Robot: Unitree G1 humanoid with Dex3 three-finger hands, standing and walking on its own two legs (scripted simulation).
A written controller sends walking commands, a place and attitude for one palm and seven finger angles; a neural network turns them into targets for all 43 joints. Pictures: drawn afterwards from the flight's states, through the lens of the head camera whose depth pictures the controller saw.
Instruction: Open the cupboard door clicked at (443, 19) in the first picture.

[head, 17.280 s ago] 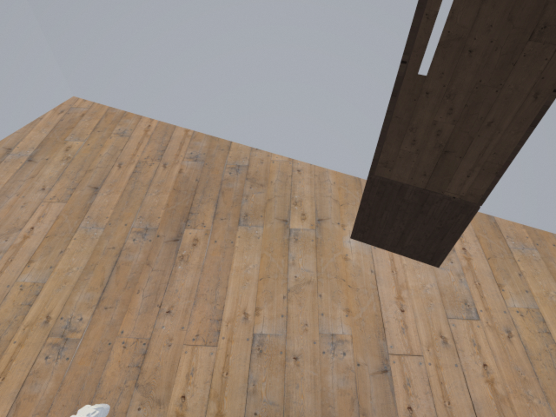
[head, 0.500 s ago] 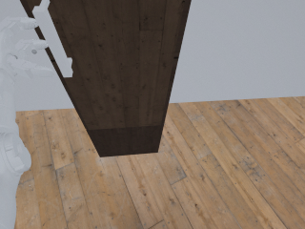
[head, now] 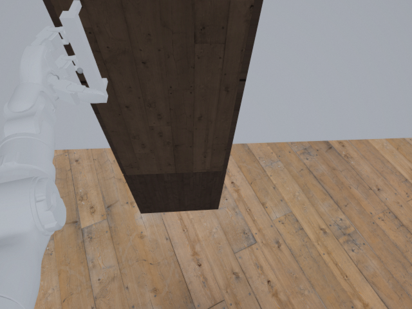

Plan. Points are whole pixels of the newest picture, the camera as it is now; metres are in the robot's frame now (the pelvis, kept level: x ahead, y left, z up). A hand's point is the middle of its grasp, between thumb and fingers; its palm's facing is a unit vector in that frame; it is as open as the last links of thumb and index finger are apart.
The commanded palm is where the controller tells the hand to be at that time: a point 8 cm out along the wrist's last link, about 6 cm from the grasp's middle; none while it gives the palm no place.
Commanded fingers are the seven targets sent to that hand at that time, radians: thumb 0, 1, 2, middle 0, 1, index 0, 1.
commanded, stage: slide the fingers in behind the handle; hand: left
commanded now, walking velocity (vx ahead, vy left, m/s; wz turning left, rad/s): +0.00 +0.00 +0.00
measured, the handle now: (90, 56) +0.56 +0.19 +0.17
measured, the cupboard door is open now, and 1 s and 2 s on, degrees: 0 0 5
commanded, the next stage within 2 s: close the thumb around the handle in 0.76 s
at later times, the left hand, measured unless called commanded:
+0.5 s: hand (98, 69) +0.51 +0.17 +0.18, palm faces +0.00 -1.00 +0.02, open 14.0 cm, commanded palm +0.49 +0.21 +0.17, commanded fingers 0.00 -0.50 0.30 -0.30 -1.20 -0.30 -1.20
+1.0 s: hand (96, 71) +0.50 +0.17 +0.18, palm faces +0.01 -1.00 +0.01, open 13.5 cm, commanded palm +0.49 +0.21 +0.17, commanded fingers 0.00 -0.05 0.49 -0.33 -1.25 -0.33 -1.25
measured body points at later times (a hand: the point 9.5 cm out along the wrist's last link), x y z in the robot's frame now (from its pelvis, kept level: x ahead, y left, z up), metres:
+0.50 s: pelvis +0.00 +0.00 +0.00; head +0.06 +0.00 +0.45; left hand +0.51 +0.22 +0.18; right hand -0.01 -0.27 -0.11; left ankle +0.00 +0.10 -0.72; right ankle -0.02 -0.11 -0.72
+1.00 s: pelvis +0.00 +0.00 +0.00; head +0.06 +0.00 +0.45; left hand +0.49 +0.22 +0.18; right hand +0.02 -0.28 -0.12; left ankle +0.00 +0.10 -0.72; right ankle -0.02 -0.11 -0.72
